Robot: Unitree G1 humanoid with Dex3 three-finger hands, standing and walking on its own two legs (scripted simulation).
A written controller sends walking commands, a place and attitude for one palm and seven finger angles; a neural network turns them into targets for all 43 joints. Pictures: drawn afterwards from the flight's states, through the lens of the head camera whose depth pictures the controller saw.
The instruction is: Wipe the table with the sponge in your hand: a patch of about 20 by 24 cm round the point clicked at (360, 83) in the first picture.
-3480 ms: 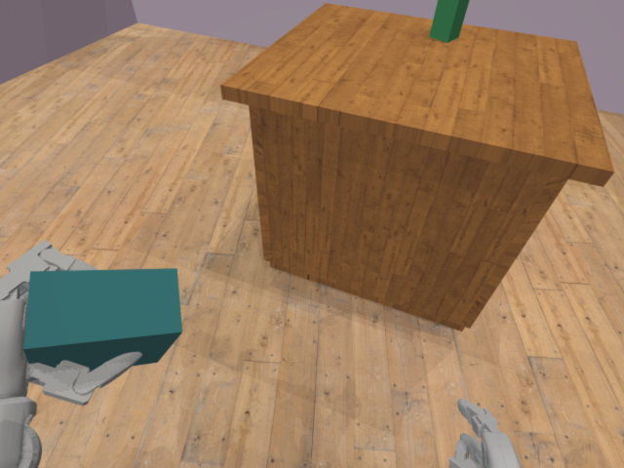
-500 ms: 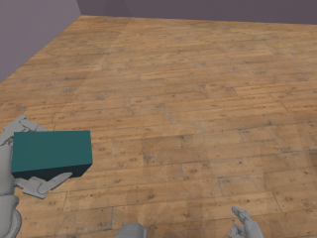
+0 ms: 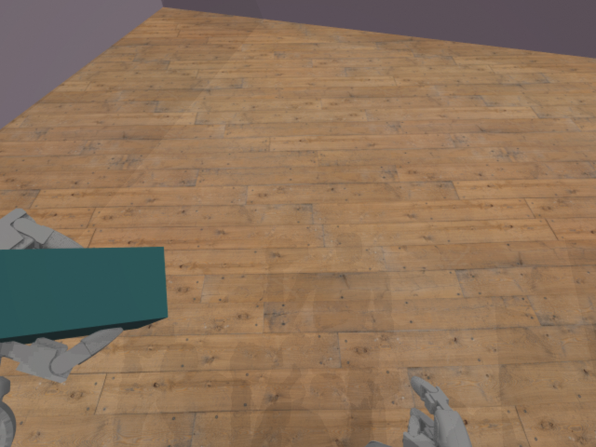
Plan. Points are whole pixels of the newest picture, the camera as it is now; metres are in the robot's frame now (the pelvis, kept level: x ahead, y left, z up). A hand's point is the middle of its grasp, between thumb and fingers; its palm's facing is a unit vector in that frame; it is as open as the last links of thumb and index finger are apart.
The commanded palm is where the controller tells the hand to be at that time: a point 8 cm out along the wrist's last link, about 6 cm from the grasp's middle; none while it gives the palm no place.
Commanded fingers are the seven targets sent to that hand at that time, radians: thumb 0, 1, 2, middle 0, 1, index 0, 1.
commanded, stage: walk around to get in front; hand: left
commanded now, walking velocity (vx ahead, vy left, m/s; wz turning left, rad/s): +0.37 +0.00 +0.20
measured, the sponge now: (106, 296) +0.22 +0.20 +0.17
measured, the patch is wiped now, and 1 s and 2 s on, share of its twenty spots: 0.00 0.00 0.00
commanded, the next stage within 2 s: turn to face it in 1.48 s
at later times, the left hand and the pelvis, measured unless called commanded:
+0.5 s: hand (102, 185) +0.36 +0.25 +0.18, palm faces +0.50 -0.76 -0.41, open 10.0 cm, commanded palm +0.28 +0.28 +0.18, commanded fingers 0.00 0.10 1.30 -1.20 -1.60 -1.20 -1.60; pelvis +0.15 -0.01 -0.01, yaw +6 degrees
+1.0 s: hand (166, 130) +0.46 +0.21 +0.18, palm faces +0.53 -0.70 -0.48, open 10.0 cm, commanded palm +0.39 +0.25 +0.18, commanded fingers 0.00 0.10 1.30 -1.20 -1.60 -1.20 -1.60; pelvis +0.30 -0.06 +0.01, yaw +14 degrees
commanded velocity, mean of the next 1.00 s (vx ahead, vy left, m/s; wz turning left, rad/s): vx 0.37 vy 0.00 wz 0.25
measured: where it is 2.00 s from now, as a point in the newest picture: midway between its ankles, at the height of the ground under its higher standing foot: (315, 346)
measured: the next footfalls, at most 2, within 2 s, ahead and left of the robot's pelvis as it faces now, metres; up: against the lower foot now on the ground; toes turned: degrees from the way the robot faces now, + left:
right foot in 0.04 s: +0.11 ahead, -0.12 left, +0.00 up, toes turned -10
left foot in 0.42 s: +0.23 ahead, +0.13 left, +0.00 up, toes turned +16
